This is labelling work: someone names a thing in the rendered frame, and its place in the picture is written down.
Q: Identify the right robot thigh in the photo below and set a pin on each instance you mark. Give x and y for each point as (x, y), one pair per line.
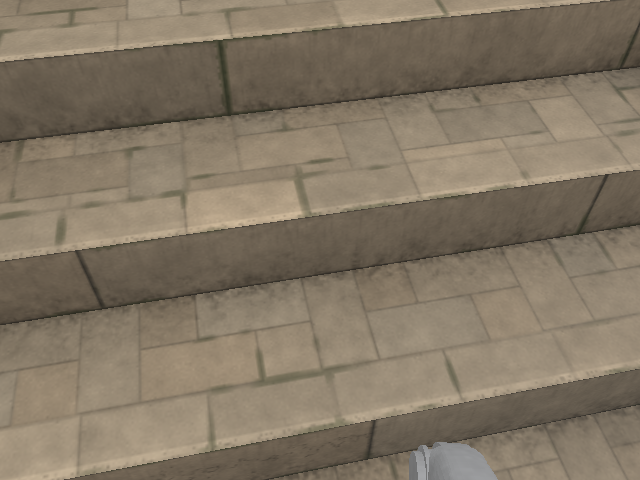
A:
(448, 461)

